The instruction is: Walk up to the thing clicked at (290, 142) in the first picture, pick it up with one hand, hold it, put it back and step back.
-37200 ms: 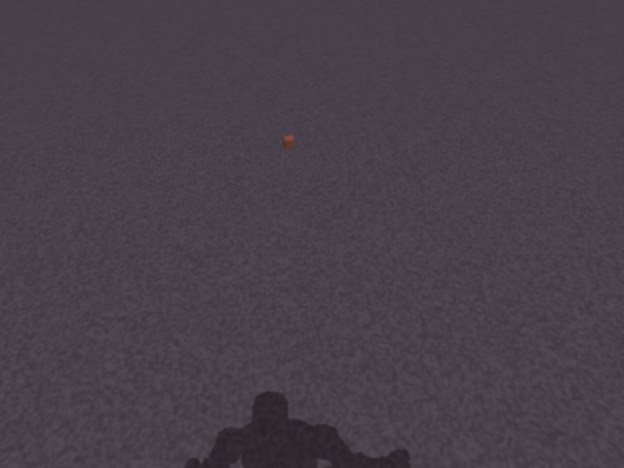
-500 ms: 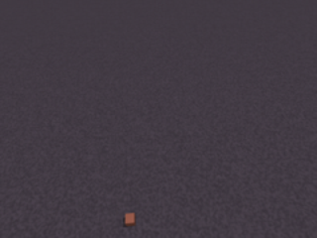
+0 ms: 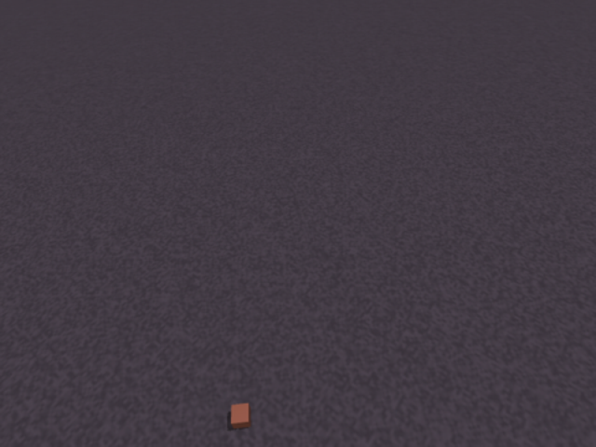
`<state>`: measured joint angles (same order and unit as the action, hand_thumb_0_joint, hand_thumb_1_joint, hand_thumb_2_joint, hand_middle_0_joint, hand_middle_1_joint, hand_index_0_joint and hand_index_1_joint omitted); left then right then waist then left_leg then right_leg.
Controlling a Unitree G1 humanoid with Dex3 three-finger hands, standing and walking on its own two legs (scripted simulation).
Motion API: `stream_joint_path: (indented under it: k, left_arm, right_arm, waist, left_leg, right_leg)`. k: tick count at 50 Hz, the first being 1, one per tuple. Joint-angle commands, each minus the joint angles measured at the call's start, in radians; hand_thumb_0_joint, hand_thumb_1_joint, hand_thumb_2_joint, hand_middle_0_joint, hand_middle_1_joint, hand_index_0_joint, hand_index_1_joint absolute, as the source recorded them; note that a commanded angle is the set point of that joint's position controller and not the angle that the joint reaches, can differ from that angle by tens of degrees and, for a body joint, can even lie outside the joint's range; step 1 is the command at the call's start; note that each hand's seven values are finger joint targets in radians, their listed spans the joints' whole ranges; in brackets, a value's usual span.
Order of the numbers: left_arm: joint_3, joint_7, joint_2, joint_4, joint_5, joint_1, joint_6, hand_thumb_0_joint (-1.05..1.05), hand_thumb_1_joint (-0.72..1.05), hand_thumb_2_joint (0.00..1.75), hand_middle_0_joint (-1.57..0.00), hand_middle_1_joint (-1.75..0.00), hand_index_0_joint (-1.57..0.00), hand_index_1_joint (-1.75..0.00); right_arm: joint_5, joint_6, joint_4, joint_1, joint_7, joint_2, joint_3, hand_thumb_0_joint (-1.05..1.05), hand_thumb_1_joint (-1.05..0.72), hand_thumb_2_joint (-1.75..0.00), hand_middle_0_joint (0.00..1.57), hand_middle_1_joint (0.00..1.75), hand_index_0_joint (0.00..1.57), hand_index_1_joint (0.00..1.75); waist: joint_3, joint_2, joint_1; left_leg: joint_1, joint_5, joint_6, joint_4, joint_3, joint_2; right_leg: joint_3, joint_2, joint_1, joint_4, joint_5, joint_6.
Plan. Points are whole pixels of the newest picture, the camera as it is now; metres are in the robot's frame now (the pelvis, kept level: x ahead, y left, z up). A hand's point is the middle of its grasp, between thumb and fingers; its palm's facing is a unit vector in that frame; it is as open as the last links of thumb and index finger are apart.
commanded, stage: stand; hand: left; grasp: from above
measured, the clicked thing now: (241, 415) +0.41 +0.22 -0.76
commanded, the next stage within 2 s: step back in 0.50 s
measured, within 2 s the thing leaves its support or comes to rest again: neither
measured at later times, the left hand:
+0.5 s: hand out of the picture +0.07 +0.25 -0.16, palm faces -0.01 -0.94 -0.34, open 7.4 cm
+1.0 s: hand out of the picture +0.06 +0.30 -0.18, palm faces -0.09 -0.93 -0.36, open 7.4 cm
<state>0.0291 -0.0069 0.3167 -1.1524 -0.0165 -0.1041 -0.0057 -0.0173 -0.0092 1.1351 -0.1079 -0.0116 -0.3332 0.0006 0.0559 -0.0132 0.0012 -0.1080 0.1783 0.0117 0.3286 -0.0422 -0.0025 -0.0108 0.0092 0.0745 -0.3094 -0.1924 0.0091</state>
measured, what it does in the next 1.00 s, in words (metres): lifts its right foot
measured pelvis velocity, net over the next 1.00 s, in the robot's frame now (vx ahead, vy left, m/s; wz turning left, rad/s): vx -0.08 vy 0.04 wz -0.05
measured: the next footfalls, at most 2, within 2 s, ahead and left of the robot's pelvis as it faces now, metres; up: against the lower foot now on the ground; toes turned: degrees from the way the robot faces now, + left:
right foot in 1.22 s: -0.12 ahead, -0.10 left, +0.00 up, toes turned -3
left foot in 1.58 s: -0.21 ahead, +0.14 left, +0.00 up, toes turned -4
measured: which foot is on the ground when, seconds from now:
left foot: down 0.00-1.00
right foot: down 0.00-0.80, up 0.82-1.00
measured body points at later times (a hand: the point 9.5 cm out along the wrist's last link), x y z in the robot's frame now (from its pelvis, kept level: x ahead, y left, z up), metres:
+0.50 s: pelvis +0.00 +0.00 +0.00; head +0.01 +0.00 +0.45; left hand +0.08 +0.30 -0.13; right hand +0.07 -0.30 -0.14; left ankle +0.00 +0.13 -0.75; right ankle -0.01 -0.12 -0.75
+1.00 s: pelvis -0.08 +0.04 -0.02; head +0.00 +0.07 +0.42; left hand +0.07 +0.35 -0.15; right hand -0.02 -0.28 -0.13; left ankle -0.04 +0.13 -0.75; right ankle -0.11 -0.10 -0.67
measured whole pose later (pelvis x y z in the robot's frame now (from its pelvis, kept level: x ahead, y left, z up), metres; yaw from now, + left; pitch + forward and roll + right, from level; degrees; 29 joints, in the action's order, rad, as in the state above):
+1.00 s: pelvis -0.08 +0.04 -0.02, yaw -3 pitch -1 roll -1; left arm 0.06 -0.02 0.40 -0.88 -0.01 -0.07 0.06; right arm -0.03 0.02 0.91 -0.14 -0.01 -0.35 0.05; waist 0.20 0.04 0.02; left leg -0.30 0.26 -0.05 0.59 0.00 0.01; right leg 0.15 -0.11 0.46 -1.15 -0.52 0.00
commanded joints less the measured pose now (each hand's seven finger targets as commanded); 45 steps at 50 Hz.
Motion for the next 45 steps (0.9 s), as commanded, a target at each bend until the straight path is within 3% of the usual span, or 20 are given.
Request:
stream_joint_path:
  k: [1, 7, 13, 24, 25, 28, 31, 34, 35, 36, 37, 38, 39, 40, 41, 42, 43, 44, 45]
  left_arm:
    - [0.036, -0.013, 0.213, 0.057, 0.002, 0.031, -0.024, 0.0, 0.9, 0.9, -0.2, -0.3, -0.2, -0.3]
    - [0.036, -0.014, 0.216, 0.064, 0.004, 0.029, -0.024, 0.0, 0.9, 0.9, -0.2, -0.3, -0.2, -0.3]
    - [0.033, -0.012, 0.22, 0.067, 0.004, 0.034, -0.023, 0.0, 0.9, 0.9, -0.2, -0.3, -0.2, -0.3]
    - [0.029, -0.011, 0.226, 0.069, 0.007, 0.025, -0.024, 0.0, 0.9, 0.9, -0.2, -0.3, -0.2, -0.3]
    - [0.067, -0.015, 0.299, 0.098, 0.024, 0.019, -0.016, 0.0, 0.9, 0.9, -0.2, -0.3, -0.2, -0.3]
    - [0.074, -0.023, 0.29, 0.141, 0.027, 0.004, -0.009, 0.0, 0.9, 0.9, -0.2, -0.3, -0.2, -0.3]
    - [0.08, -0.022, 0.313, 0.2, 0.021, 0.037, 0.002, 0.0, 0.9, 0.9, -0.2, -0.3, -0.2, -0.3]
    - [0.087, -0.026, 0.337, 0.262, -0.001, 0.096, 0.013, 0.0, 0.9, 0.9, -0.2, -0.3, -0.2, -0.3]
    - [0.089, -0.024, 0.344, 0.282, -0.008, 0.123, 0.016, 0.0, 0.9, 0.9, -0.2, -0.3, -0.2, -0.3]
    - [0.085, -0.026, 0.337, 0.3, -0.01, 0.146, 0.016, 0.0, 0.9, 0.9, -0.2, -0.3, -0.2, -0.3]
    - [0.077, -0.025, 0.317, 0.304, -0.006, 0.139, 0.02, 0.0, 0.9, 0.9, -0.2, -0.3, -0.2, -0.3]
    - [0.072, -0.024, 0.289, 0.307, 0.003, 0.112, 0.028, 0.0, 0.9, 0.9, -0.2, -0.3, -0.2, -0.3]
    - [0.064, -0.025, 0.249, 0.317, 0.014, 0.101, 0.037, 0.0, 0.9, 0.9, -0.2, -0.3, -0.2, -0.3]
    - [0.061, -0.029, 0.225, 0.322, 0.012, 0.074, 0.046, 0.0, 0.9, 0.9, -0.2, -0.3, -0.2, -0.3]
    - [0.063, -0.037, 0.226, 0.323, 0.01, 0.039, 0.05, 0.0, 0.9, 0.9, -0.2, -0.3, -0.2, -0.3]
    - [0.063, -0.044, 0.238, 0.316, 0.005, 0.046, 0.052, 0.0, 0.9, 0.9, -0.2, -0.3, -0.2, -0.3]
    - [0.065, -0.046, 0.25, 0.308, 0.008, 0.032, 0.052, 0.0, 0.9, 0.9, -0.2, -0.3, -0.2, -0.3]
    - [0.065, -0.041, 0.259, 0.301, 0.015, 0.0, 0.053, 0.0, 0.9, 0.9, -0.2, -0.3, -0.2, -0.3]
    - [0.068, -0.037, 0.254, 0.303, 0.015, -0.035, 0.053, 0.0, 0.9, 0.9, -0.2, -0.3, -0.2, -0.3]
  right_arm:
    - [0.003, -0.02, -0.058, 0.034, -0.008, -0.2, 0.038, 0.0, -0.9, -0.9, 0.2, 0.3, 0.2, 0.3]
    - [0.004, -0.023, -0.06, 0.03, -0.009, -0.203, 0.038, 0.0, -0.9, -0.9, 0.2, 0.3, 0.2, 0.3]
    - [0.003, -0.02, -0.057, 0.023, -0.008, -0.209, 0.036, 0.0, -0.9, -0.9, 0.2, 0.3, 0.2, 0.3]
    - [0.006, -0.025, -0.058, 0.027, -0.006, -0.21, 0.034, 0.0, -0.9, -0.9, 0.2, 0.3, 0.2, 0.3]
    - [0.012, -0.006, -0.082, 0.064, 0.0, -0.262, 0.057, 0.0, -0.9, -0.9, 0.2, 0.3, 0.2, 0.3]
    - [0.027, 0.012, -0.117, 0.029, 0.004, -0.238, 0.066, 0.0, -0.9, -0.9, 0.2, 0.3, 0.2, 0.3]
    - [0.024, 0.031, -0.149, 0.013, 0.007, -0.233, 0.075, 0.0, -0.9, -0.9, 0.2, 0.3, 0.2, 0.3]
    - [0.014, 0.05, -0.175, -0.036, 0.015, -0.22, 0.087, 0.0, -0.9, -0.9, 0.2, 0.3, 0.2, 0.3]
    - [0.012, 0.054, -0.181, -0.073, 0.019, -0.224, 0.093, 0.0, -0.9, -0.9, 0.2, 0.3, 0.2, 0.3]
    - [0.016, 0.051, -0.185, -0.101, 0.021, -0.224, 0.097, 0.0, -0.9, -0.9, 0.2, 0.3, 0.2, 0.3]
    - [0.016, 0.042, -0.184, -0.105, 0.021, -0.225, 0.099, 0.0, -0.9, -0.9, 0.2, 0.3, 0.2, 0.3]
    - [0.007, 0.034, -0.191, -0.093, 0.017, -0.249, 0.105, 0.0, -0.9, -0.9, 0.2, 0.3, 0.2, 0.3]
    - [-0.007, 0.027, -0.209, -0.064, 0.014, -0.304, 0.121, 0.0, -0.9, -0.9, 0.2, 0.3, 0.2, 0.3]
    - [-0.022, 0.016, -0.22, -0.087, 0.013, -0.333, 0.127, 0.0, -0.9, -0.9, 0.2, 0.3, 0.2, 0.3]
    - [-0.013, 0.013, -0.232, -0.092, 0.009, -0.374, 0.135, 0.0, -0.9, -0.9, 0.2, 0.3, 0.2, 0.3]
    - [-0.013, 0.016, -0.25, -0.063, 0.004, -0.376, 0.137, 0.0, -0.9, -0.9, 0.2, 0.3, 0.2, 0.3]
    - [-0.009, 0.014, -0.267, -0.011, -0.005, -0.335, 0.131, 0.0, -0.9, -0.9, 0.2, 0.3, 0.2, 0.3]
    - [-0.015, 0.013, -0.283, 0.03, -0.012, -0.299, 0.123, 0.0, -0.9, -0.9, 0.2, 0.3, 0.2, 0.3]
    - [-0.014, 0.012, -0.294, 0.023, -0.018, -0.286, 0.116, 0.0, -0.9, -0.9, 0.2, 0.3, 0.2, 0.3]
  waist:
    - [-0.061, 0.004, -0.004]
    - [-0.085, 0.013, -0.003]
    - [-0.056, 0.01, 0.0]
    - [-0.081, 0.013, -0.004]
    - [0.013, 0.038, -0.006]
    - [-0.095, 0.051, 0.005]
    - [-0.123, 0.103, 0.011]
    - [-0.106, 0.204, 0.021]
    - [-0.094, 0.226, 0.037]
    - [-0.089, 0.219, 0.055]
    - [-0.09, 0.179, 0.054]
    - [-0.08, 0.056, 0.042]
    - [-0.068, -0.095, 0.03]
    - [-0.073, -0.145, 0.024]
    - [-0.126, -0.154, 0.034]
    - [-0.118, -0.16, 0.038]
    - [-0.106, -0.122, 0.015]
    - [-0.103, -0.092, -0.009]
    - [-0.105, -0.117, -0.024]
  left_leg:
    - [0.002, -0.142, -0.033, -0.043, -0.079, -0.113]
    - [0.03, -0.212, -0.037, -0.033, -0.075, -0.12]
    - [0.003, -0.144, -0.033, -0.049, -0.076, -0.118]
    - [0.022, -0.197, -0.037, -0.047, -0.078, -0.123]
    - [-0.047, -0.34, -0.058, 0.059, -0.077, -0.105]
    - [-0.032, -0.376, -0.068, 0.176, -0.044, -0.084]
    - [-0.056, -0.186, -0.051, 0.309, 0.002, -0.011]
    - [-0.108, 0.252, -0.054, 0.51, 0.002, 0.052]
    - [-0.097, 0.318, -0.063, 0.535, -0.024, 0.038]
    - [-0.097, 0.286, -0.067, 0.472, -0.031, 0.023]
    - [-0.1, 0.137, -0.064, 0.339, -0.011, 0.014]
    - [-0.121, -0.174, -0.077, 0.18, -0.069, -0.056]
    - [-0.091, -0.376, -0.138, 0.08, -0.24, -0.18]
    - [-0.014, -0.586, -0.198, 0.063, -0.352, -0.276]
    - [-0.005, -0.667, -0.263, 0.083, -0.386, -0.345]
    - [-0.052, -0.591, -0.272, 0.059, -0.417, -0.362]
    - [-0.048, -0.537, -0.264, 0.078, -0.342, -0.322]
    - [-0.018, -0.524, -0.226, 0.118, -0.246, -0.25]
    - [0.006, -0.532, -0.225, 0.14, -0.217, -0.239]
  right_leg:
    - [0.09, 0.114, -0.004, 0.045, 0.128, -0.023]
    - [0.087, 0.116, -0.011, 0.03, 0.195, -0.025]
    - [0.093, 0.116, 0.003, 0.044, 0.13, -0.026]
    - [0.092, 0.119, -0.012, 0.028, 0.173, -0.028]
    - [0.102, 0.106, 0.067, -0.05, 0.345, -0.033]
    - [0.1, 0.124, 0.043, -0.105, 0.434, -0.08]
    - [0.2, 0.215, 0.109, -0.082, 0.409, -0.161]
    - [0.277, 0.326, 0.196, -0.078, 0.383, -0.255]
    - [0.272, 0.339, 0.247, -0.097, 0.357, -0.259]
    - [0.243, 0.313, 0.241, -0.142, 0.357, -0.233]
    - [0.196, 0.256, 0.207, -0.211, 0.346, -0.191]
    - [0.117, 0.15, 0.197, -0.326, 0.238, -0.122]
    - [0.054, -0.013, 0.274, -0.489, 0.036, -0.062]
    - [0.102, -0.109, 0.375, -0.633, -0.4, -0.045]
    - [0.18, -0.125, 0.383, -0.753, -0.481, -0.045]
    - [0.233, -0.125, 0.381, -0.829, -0.482, -0.047]
    - [0.243, -0.11, 0.397, -0.881, -0.421, -0.049]
    - [0.237, -0.109, 0.431, -0.901, -0.36, -0.041]
    - [0.219, -0.106, 0.447, -0.908, -0.326, -0.032]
